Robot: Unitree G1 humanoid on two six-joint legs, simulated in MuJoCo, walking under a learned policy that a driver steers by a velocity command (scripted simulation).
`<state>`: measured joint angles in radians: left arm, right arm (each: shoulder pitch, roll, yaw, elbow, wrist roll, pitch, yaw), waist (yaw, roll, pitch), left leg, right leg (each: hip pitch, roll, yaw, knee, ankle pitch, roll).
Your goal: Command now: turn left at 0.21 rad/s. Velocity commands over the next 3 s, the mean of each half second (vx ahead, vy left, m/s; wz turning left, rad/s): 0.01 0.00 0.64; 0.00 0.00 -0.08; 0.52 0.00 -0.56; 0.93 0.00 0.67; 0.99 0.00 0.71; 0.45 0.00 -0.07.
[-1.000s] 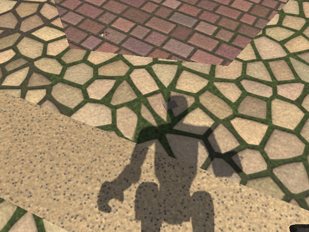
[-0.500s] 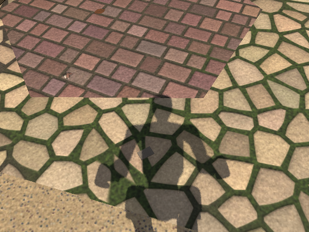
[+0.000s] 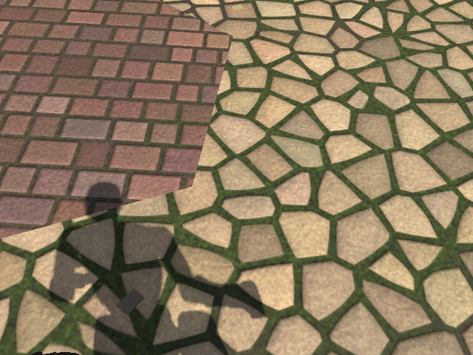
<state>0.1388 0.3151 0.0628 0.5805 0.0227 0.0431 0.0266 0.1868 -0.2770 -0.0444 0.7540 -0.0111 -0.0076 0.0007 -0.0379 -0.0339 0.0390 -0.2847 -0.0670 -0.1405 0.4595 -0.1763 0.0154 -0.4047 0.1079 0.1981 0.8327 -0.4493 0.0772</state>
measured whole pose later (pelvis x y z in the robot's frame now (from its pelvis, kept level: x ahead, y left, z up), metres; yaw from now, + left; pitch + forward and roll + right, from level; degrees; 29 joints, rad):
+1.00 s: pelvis +0.01 +0.03 +0.00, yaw +17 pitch +1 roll +1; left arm 0.26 0.31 0.08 0.73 -0.02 0.08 0.02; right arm 0.07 -0.25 -0.05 0.66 -0.03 0.02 -0.04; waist 0.04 -0.02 0.07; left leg -0.22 0.06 0.22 0.44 -0.24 0.01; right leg -0.49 -0.10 -0.05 0.97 -0.40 0.11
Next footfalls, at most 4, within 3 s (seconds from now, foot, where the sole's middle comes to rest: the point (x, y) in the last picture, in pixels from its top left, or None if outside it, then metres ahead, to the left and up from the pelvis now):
0.26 right None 0.03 -0.12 -0.78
0.68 left None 0.01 0.16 -0.78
1.16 right None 0.06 -0.09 -0.78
1.64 left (195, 331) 0.55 0.09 -0.78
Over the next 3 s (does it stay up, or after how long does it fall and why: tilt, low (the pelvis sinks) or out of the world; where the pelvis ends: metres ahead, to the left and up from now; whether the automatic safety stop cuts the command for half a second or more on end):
stays up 1.27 0.42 -0.02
